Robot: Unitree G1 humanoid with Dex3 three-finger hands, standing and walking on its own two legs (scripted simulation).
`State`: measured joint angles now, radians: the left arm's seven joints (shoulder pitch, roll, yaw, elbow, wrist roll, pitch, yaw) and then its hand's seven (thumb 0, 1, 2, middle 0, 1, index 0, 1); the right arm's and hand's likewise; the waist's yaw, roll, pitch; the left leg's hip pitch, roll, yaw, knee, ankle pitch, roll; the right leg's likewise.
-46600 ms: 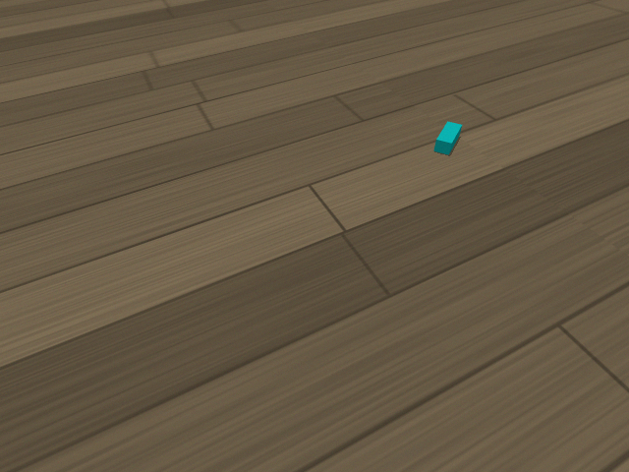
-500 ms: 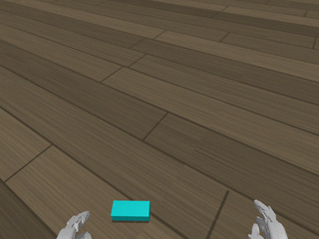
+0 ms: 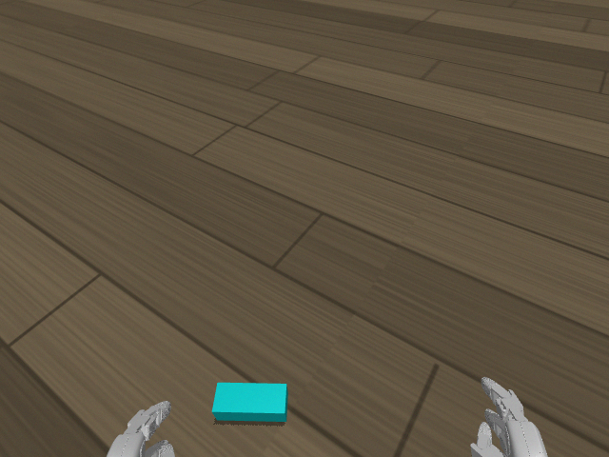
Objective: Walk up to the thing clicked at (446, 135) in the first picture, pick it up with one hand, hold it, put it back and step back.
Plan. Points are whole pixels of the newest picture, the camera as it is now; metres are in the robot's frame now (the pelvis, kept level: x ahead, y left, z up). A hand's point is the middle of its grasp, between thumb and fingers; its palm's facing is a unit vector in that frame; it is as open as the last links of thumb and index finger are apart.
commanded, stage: home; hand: left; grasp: from above
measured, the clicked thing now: (251, 402) +0.46 +0.19 -0.68
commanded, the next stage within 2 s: stand in 0.74 s
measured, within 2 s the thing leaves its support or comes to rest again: neither
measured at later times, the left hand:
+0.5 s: hand out of the picture +0.17 +0.18 -0.04, palm faces +0.05 -0.98 -0.20, open 7.4 cm
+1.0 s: hand out of the picture +0.15 +0.21 -0.09, palm faces +0.00 -0.94 -0.33, open 7.4 cm
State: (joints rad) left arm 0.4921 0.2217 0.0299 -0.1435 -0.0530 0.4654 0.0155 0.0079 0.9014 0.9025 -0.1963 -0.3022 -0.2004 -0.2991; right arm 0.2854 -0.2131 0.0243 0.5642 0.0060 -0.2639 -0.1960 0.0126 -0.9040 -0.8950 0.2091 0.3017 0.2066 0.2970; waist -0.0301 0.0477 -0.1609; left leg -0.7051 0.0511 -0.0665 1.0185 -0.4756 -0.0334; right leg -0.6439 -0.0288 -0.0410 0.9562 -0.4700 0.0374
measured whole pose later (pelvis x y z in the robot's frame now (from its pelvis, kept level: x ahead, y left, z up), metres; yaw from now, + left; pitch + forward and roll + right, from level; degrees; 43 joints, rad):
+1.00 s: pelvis -0.01 +0.00 +0.01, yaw +0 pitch +2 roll +0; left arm 0.24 0.29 0.01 0.43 0.05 0.13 0.03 0.01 0.90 0.90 -0.20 -0.30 -0.20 -0.30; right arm 0.18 -0.28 -0.01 0.77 -0.07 -0.07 -0.03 0.01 -0.90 -0.89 0.21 0.30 0.21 0.30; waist 0.02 -0.02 0.01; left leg -0.52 0.02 -0.03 0.90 -0.42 -0.02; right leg -0.49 -0.06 -0.01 0.90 -0.45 0.03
